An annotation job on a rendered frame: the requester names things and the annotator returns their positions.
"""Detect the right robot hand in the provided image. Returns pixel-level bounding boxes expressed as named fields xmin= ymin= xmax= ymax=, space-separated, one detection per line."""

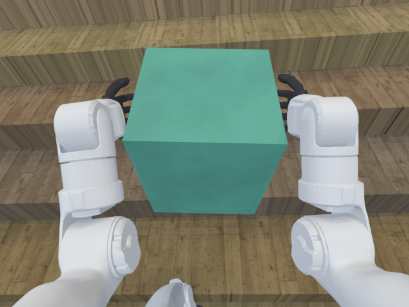
xmin=277 ymin=74 xmax=308 ymax=132

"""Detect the right robot forearm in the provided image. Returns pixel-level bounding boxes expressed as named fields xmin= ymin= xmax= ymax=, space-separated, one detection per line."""
xmin=287 ymin=94 xmax=375 ymax=255

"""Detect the carton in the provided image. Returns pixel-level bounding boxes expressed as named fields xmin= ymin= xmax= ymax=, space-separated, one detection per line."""
xmin=122 ymin=47 xmax=288 ymax=214

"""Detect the left robot hand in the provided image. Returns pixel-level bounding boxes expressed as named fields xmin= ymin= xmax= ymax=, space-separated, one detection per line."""
xmin=102 ymin=77 xmax=134 ymax=139

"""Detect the left robot forearm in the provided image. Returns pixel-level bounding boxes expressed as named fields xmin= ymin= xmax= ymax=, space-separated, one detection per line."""
xmin=54 ymin=98 xmax=126 ymax=270

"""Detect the robot right upper arm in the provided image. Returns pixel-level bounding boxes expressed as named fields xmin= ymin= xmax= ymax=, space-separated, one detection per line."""
xmin=291 ymin=213 xmax=409 ymax=307

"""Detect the robot left upper arm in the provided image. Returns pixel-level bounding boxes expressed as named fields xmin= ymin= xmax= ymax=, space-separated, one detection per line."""
xmin=12 ymin=216 xmax=141 ymax=307

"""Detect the robot left thigh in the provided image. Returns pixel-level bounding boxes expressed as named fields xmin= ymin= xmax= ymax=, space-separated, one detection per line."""
xmin=145 ymin=282 xmax=194 ymax=307

